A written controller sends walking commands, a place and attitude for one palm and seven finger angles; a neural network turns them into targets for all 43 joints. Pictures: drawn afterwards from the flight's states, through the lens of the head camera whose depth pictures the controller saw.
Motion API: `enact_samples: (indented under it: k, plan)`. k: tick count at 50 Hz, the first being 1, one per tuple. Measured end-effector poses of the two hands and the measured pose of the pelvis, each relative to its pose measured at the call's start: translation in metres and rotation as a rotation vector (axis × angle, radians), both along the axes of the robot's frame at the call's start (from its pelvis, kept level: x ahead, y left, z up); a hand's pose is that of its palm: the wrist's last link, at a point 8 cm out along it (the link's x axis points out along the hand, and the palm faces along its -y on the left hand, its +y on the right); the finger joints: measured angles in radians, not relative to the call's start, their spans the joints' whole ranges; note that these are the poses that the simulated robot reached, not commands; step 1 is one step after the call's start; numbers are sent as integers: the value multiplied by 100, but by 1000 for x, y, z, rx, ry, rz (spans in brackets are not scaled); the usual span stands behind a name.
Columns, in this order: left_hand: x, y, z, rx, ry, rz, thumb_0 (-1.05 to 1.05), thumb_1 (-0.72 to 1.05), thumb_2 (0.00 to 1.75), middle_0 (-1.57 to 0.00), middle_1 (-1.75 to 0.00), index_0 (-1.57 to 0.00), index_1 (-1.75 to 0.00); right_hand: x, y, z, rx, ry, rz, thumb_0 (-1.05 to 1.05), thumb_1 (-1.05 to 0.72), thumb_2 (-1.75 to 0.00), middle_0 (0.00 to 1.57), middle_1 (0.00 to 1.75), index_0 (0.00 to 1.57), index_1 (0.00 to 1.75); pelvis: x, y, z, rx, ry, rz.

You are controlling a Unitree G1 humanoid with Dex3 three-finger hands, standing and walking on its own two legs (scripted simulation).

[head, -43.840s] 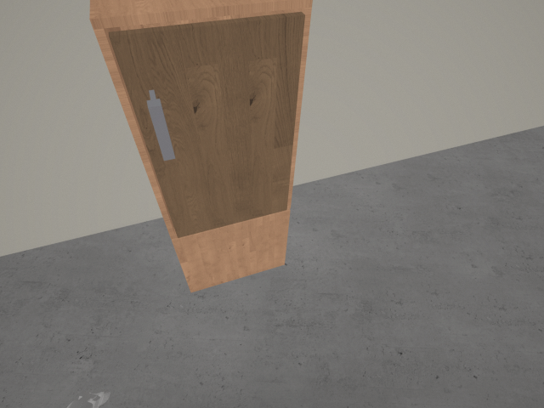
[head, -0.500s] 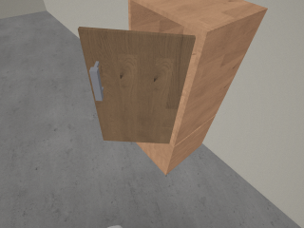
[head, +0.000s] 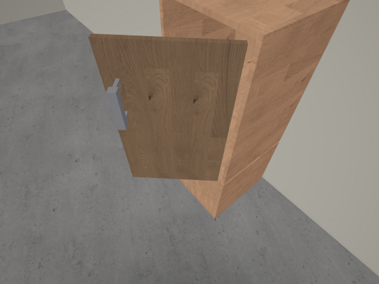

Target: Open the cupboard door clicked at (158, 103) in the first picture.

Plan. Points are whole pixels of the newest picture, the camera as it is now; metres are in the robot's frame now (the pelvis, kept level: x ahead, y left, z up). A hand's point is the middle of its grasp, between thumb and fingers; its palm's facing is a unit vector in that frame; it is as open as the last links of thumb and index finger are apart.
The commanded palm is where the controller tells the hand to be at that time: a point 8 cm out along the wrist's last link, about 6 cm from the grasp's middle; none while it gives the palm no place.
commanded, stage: come to a stop and stand still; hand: left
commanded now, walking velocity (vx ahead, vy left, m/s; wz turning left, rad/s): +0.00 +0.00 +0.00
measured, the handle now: (119, 104) +0.53 +0.24 +0.06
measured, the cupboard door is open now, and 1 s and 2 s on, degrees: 48 48 48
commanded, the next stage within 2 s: look again from close up in 1.10 s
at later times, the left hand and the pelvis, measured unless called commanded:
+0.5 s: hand out of the picture +0.07 +0.18 -0.16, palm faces -0.01 -0.97 -0.23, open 7.4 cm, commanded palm none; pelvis +0.02 +0.00 +0.00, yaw +0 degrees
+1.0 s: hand out of the picture +0.05 +0.18 -0.17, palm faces +0.01 -0.98 -0.21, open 7.4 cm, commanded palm none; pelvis +0.05 +0.00 +0.01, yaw +0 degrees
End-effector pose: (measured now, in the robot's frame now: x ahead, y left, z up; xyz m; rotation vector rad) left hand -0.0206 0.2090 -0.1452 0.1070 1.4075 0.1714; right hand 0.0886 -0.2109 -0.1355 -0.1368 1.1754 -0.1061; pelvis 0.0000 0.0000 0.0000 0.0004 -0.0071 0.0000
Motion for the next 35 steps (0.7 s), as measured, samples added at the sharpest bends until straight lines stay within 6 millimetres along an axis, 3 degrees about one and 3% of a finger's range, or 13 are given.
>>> enact_samples:
  k: [8,14,19,25,35]
  plan:
    - [37,19,4,60,-108,-58,1,91,90,-21,-30,-20,-30,-46,-21,-9,-25,49,-41,0,-91,-90,20,30,19,30,1,2,-6,-3,-5,11]
    - [66,32,15,97,-168,-90,1,91,90,-20,-30,-20,-30,-81,-15,-12,-3,155,-46,0,-91,-90,19,30,19,30,5,1,-3,6,3,7]
    - [79,32,17,92,-164,-105,1,91,90,-20,-30,-20,-29,-95,-6,-12,19,215,-48,0,-91,-90,19,30,19,30,10,0,0,8,10,4]
    - [82,23,12,61,-136,-100,0,91,90,-20,-30,-20,-30,-89,-1,-10,24,236,-43,0,-90,-90,20,30,19,30,19,0,2,9,12,1]
    - [71,19,6,39,-66,-69,0,92,90,-20,-30,-20,-30,-47,-13,-5,-23,184,-27,1,-92,-90,20,30,20,30,35,0,3,10,9,-4]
